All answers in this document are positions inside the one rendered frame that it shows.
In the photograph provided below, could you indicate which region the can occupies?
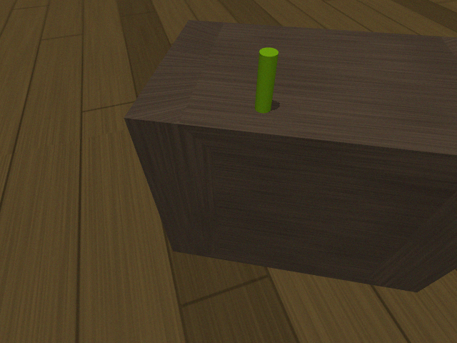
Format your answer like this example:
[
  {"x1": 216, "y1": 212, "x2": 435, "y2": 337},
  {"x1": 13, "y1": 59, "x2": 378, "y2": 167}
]
[{"x1": 255, "y1": 47, "x2": 278, "y2": 113}]

